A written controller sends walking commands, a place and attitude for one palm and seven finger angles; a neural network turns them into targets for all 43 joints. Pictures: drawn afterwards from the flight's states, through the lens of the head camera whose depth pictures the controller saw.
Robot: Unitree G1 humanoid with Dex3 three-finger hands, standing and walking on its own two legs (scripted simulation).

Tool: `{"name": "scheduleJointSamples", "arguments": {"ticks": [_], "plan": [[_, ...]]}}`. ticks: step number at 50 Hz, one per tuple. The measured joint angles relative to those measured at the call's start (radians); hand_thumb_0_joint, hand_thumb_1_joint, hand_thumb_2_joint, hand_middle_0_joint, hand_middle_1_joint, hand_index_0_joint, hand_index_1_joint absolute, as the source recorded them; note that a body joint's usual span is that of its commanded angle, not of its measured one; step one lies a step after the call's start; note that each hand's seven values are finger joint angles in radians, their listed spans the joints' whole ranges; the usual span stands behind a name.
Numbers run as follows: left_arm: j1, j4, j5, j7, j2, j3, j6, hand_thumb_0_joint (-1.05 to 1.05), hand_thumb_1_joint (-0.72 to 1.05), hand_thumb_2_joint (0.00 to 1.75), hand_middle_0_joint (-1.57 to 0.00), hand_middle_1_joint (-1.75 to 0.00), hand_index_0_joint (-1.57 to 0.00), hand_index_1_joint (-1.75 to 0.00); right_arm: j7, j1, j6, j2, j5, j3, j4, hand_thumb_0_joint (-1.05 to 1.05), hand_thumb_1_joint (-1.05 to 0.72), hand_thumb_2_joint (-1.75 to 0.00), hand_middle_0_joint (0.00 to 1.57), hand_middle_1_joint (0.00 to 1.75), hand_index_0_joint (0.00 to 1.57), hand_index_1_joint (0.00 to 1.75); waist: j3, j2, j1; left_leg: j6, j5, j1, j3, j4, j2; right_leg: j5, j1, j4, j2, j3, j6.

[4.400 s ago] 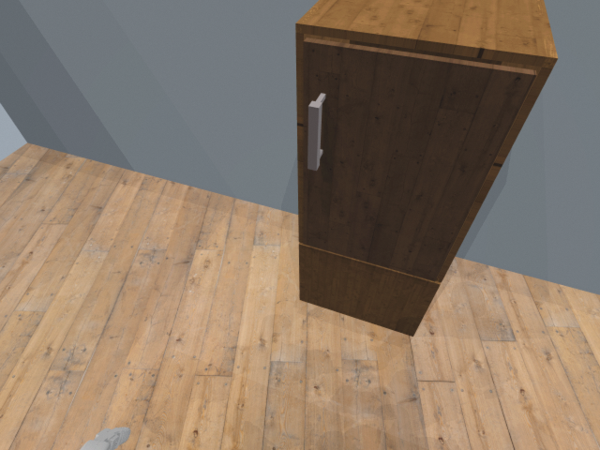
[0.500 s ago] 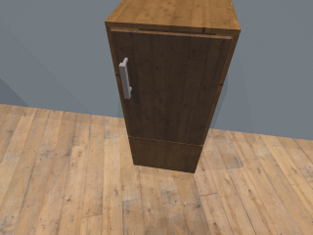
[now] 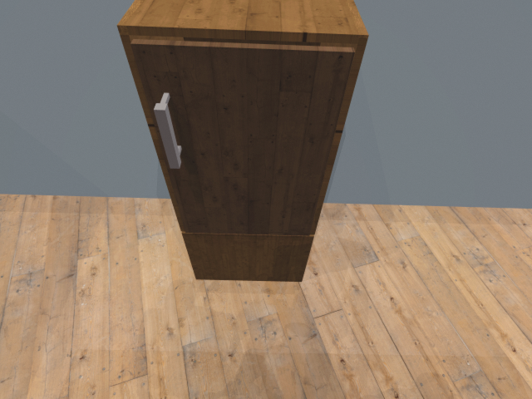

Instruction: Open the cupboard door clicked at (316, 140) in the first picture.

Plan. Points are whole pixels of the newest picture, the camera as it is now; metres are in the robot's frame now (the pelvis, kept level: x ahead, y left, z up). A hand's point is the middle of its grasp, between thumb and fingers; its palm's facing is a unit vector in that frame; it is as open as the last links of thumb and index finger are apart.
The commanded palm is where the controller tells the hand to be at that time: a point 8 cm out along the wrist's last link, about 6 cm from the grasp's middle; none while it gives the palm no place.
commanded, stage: come to a stop and stand still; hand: left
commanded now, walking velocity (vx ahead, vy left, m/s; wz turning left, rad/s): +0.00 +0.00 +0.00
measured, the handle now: (170, 132) +0.60 +0.21 +0.04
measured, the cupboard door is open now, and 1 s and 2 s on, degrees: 0 0 0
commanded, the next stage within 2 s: look again from close up in 0.42 s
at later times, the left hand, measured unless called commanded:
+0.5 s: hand out of the picture +0.01 +0.15 -0.17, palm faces +0.09 -0.98 -0.20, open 7.3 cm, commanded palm none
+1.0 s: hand out of the picture -0.01 +0.18 -0.17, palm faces +0.03 -0.98 -0.21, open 7.4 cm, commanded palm none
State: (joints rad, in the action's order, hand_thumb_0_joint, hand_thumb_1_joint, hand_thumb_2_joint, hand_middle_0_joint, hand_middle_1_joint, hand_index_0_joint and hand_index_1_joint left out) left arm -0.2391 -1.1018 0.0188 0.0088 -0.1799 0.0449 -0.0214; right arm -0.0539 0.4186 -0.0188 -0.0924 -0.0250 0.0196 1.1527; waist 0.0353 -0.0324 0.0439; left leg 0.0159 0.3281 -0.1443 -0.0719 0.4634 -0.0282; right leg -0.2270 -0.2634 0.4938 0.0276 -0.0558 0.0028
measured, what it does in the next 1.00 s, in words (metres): stands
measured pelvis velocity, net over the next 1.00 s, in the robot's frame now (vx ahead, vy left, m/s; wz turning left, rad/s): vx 0.00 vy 0.01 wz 0.01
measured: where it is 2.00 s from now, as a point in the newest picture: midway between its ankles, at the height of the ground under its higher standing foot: outside the picture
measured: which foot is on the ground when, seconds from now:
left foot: down 0.00-1.00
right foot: down 0.00-1.00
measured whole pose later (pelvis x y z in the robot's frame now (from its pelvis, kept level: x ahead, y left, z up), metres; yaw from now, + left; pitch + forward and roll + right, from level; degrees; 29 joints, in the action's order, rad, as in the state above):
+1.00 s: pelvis +0.00 +0.01 +0.00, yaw +1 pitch -1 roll +1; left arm -0.30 -1.11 0.02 0.03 -0.14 -0.01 0.00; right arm -0.02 0.34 -0.02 -0.13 -0.02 -0.02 1.09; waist 0.02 0.03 0.00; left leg -0.03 0.28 -0.17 -0.10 0.46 0.00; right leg -0.25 -0.24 0.50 0.04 -0.06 0.00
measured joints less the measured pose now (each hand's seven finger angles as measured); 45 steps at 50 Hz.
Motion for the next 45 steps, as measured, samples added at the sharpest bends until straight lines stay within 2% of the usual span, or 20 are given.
{"name": "scheduleJointSamples", "arguments": {"ticks": [2,6,11,16,19,26,30,33,34,40,45], "plan": [[0.022,-0.008,-0.004,0.007,0.015,-0.007,0.018,0.02,0.94,0.9,-0.2,-0.3,-0.2,-0.3,0.003,-0.003,0.007,-0.016,0.009,0.002,0.014,0.01,-0.91,-0.9,0.2,0.3,0.2,0.3,0.005,0.048,0.008,0.007,0.032,-0.009,0.015,0.041,-0.03,-0.018,0.015,0.001,-0.026,-0.021,-0.028],[0.048,-0.004,-0.009,0.02,0.029,-0.014,0.039,0.02,0.93,0.9,-0.2,-0.3,-0.2,-0.3,0.005,-0.014,0.02,-0.024,0.009,-0.001,0.025,0.01,-0.91,-0.9,0.2,0.3,0.2,0.3,-0.011,0.077,0.009,0.003,0.033,-0.027,0.026,0.06,-0.054,-0.041,0.053,-0.017,-0.039,-0.062,-0.043],[0.055,-0.013,-0.018,0.03,0.024,-0.014,0.031,0.0,0.95,0.9,-0.2,-0.3,-0.2,-0.3,0.005,-0.06,0.01,-0.014,0.007,-0.008,0.031,0.01,-0.91,-0.9,0.2,0.3,0.2,0.3,-0.036,0.051,-0.015,0.038,-0.009,0.024,0.024,-0.011,-0.054,-0.043,0.088,-0.042,-0.039,-0.066,-0.045],[0.044,-0.02,-0.017,0.03,0.019,-0.017,0.03,0.0,0.96,0.9,-0.2,-0.3,-0.2,-0.3,0.001,-0.121,0.002,-0.012,0.003,-0.014,0.009,0.01,-0.91,-0.9,0.2,0.3,0.2,0.3,-0.03,0.045,-0.033,0.041,-0.031,0.045,0.022,-0.055,-0.057,-0.027,0.104,-0.076,-0.044,-0.066,-0.049],[0.024,-0.029,-0.015,0.029,0.021,-0.021,0.03,0.0,0.96,0.9,-0.2,-0.3,-0.2,-0.3,-0.001,-0.137,0.007,-0.033,0.003,-0.01,0.009,0.02,-0.93,-0.9,0.2,0.3,0.2,0.3,-0.025,0.051,-0.042,0.043,-0.037,0.053,0.022,-0.068,-0.057,-0.022,0.112,-0.088,-0.045,-0.067,-0.05],[-0.032,-0.061,-0.012,0.022,0.041,-0.034,0.025,0.0,0.93,0.9,-0.2,-0.3,-0.2,-0.3,0.002,-0.155,0.008,-0.059,0.009,-0.008,-0.002,0.02,-0.92,-0.9,0.2,0.3,0.2,0.3,-0.012,0.054,-0.048,0.043,-0.047,0.068,0.018,-0.088,-0.058,-0.012,0.123,-0.104,-0.047,-0.063,-0.051],[-0.063,-0.037,0.0,0.041,0.069,-0.047,0.058,0.01,0.91,0.9,-0.2,-0.3,-0.2,-0.3,0.018,-0.179,0.019,-0.081,0.017,-0.001,-0.062,0.01,-0.92,-0.9,0.2,0.3,0.2,0.3,0.014,0.073,-0.053,0.004,0.038,-0.059,0.032,0.127,-0.06,0.004,0.081,-0.087,-0.059,-0.06,-0.048],[-0.078,-0.031,0.002,0.033,0.084,-0.057,0.05,0.01,0.91,0.9,-0.2,-0.3,-0.2,-0.3,0.026,-0.177,0.008,-0.095,0.016,0.004,-0.103,0.01,-0.92,-0.9,0.2,0.3,0.2,0.3,0.021,0.097,-0.04,-0.007,-0.001,-0.074,0.03,0.09,-0.05,-0.012,0.05,-0.034,-0.06,-0.063,-0.042],[-0.079,-0.033,0.0,0.032,0.081,-0.057,0.043,0.01,0.91,0.9,-0.2,-0.3,-0.2,-0.3,0.026,-0.174,0.005,-0.091,0.013,0.003,-0.104,0.01,-0.92,-0.9,0.2,0.3,0.2,0.3,0.021,0.088,-0.04,-0.01,-0.003,-0.073,0.025,0.096,-0.04,-0.024,0.043,-0.01,-0.049,-0.059,-0.037],[-0.084,-0.026,-0.002,0.02,0.063,-0.055,0.018,0.01,0.9,0.9,-0.2,-0.3,-0.2,-0.3,0.025,-0.113,0.003,-0.072,0.005,-0.016,-0.099,0.01,-0.94,-0.9,0.2,0.3,0.2,0.3,-0.02,0.062,-0.053,-0.031,-0.014,-0.042,-0.006,0.059,0.005,-0.034,0.038,0.016,-0.005,-0.028,-0.012],[-0.071,-0.015,-0.002,0.016,0.048,-0.055,0.025,0.01,0.9,0.9,-0.2,-0.3,-0.2,-0.3,0.029,-0.088,0.002,-0.053,0.006,-0.031,-0.083,0.02,-0.93,-0.9,0.2,0.3,0.2,0.3,-0.024,0.06,-0.05,-0.041,-0.04,-0.028,-0.02,0.014,0.024,-0.025,0.033,0.008,0.012,-0.014,-0.004]]}}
